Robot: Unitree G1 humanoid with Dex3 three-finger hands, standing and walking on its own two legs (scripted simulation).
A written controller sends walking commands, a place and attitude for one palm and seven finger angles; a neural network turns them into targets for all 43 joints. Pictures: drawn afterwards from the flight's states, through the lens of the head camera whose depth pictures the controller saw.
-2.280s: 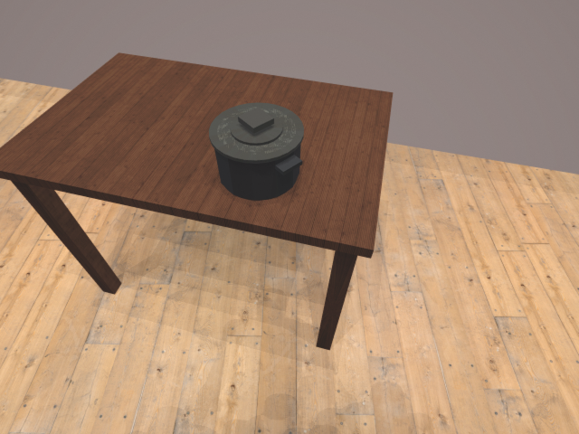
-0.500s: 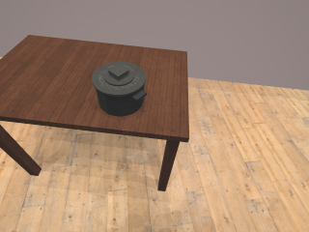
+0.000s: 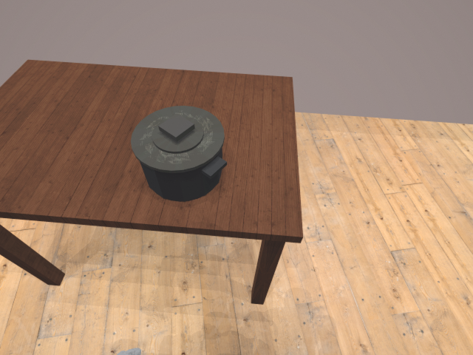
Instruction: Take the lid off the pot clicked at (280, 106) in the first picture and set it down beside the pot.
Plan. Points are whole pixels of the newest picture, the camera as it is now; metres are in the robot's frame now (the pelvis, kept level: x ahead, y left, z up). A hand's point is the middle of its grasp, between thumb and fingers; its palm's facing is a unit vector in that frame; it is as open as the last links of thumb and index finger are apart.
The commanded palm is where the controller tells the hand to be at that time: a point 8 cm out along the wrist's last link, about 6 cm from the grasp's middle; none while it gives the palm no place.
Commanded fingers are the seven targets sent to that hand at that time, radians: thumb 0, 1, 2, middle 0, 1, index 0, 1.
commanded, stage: come to a stop and stand still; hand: left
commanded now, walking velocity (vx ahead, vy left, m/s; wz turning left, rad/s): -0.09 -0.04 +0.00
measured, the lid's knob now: (176, 127) +0.54 +0.15 +0.05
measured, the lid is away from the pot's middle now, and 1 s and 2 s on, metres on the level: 0.00 0.00 0.00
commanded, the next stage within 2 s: look again from close up in 0.62 s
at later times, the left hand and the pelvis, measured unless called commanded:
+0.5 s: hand out of the picture -0.03 +0.20 -0.16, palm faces +0.02 -0.97 -0.25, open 7.4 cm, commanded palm none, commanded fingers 0.00 0.90 0.90 -0.20 -0.30 -0.20 -0.30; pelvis -0.02 +0.01 +0.00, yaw +0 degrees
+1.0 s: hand out of the picture +0.03 +0.19 -0.17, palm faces +0.00 -0.98 -0.20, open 7.3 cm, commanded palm none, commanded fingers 0.00 0.90 0.90 -0.20 -0.30 -0.20 -0.30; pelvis +0.01 +0.01 +0.01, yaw +0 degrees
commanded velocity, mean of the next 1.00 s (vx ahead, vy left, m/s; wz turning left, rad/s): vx -0.01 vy -0.02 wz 0.00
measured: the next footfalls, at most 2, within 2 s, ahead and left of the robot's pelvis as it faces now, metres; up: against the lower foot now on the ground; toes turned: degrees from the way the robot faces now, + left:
left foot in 0.02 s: +0.05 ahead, +0.13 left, +0.00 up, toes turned +1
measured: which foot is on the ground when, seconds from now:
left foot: up 0.00-0.00, down 0.02-1.00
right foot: down 0.00-1.00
